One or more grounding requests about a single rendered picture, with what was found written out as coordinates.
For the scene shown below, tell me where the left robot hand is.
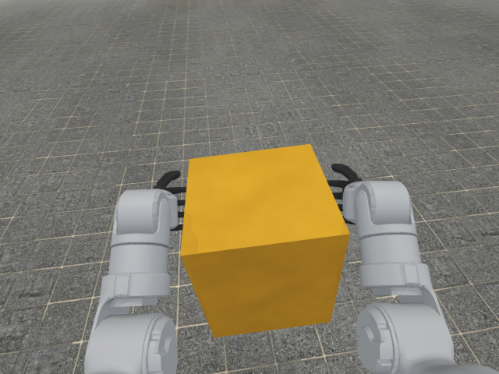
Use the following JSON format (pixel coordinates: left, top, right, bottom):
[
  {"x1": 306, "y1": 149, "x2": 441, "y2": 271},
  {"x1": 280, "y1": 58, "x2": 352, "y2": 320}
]
[{"x1": 154, "y1": 171, "x2": 186, "y2": 231}]

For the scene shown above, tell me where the right robot forearm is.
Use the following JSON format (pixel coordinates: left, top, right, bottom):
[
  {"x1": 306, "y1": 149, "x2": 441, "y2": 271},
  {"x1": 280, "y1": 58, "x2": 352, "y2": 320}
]
[{"x1": 342, "y1": 181, "x2": 454, "y2": 356}]

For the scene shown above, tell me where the left robot upper arm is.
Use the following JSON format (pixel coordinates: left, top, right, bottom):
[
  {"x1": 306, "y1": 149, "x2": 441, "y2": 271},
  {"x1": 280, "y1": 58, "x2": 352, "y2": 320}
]
[{"x1": 86, "y1": 313, "x2": 178, "y2": 374}]

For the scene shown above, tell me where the right robot hand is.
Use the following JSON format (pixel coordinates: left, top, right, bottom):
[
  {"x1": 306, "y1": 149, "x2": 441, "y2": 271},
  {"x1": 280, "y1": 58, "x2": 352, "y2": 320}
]
[{"x1": 327, "y1": 164, "x2": 362, "y2": 224}]

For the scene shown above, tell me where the left robot forearm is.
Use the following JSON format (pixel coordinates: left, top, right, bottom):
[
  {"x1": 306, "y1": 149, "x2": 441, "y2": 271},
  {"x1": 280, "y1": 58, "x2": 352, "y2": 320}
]
[{"x1": 84, "y1": 189, "x2": 178, "y2": 374}]

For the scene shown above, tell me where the right robot upper arm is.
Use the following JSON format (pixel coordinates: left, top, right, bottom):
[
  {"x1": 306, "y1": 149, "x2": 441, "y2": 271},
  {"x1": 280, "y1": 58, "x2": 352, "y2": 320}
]
[{"x1": 356, "y1": 303, "x2": 499, "y2": 374}]

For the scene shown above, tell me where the carton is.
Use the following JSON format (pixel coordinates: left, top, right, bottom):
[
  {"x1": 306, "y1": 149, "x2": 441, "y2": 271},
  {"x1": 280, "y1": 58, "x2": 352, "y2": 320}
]
[{"x1": 180, "y1": 144, "x2": 350, "y2": 337}]

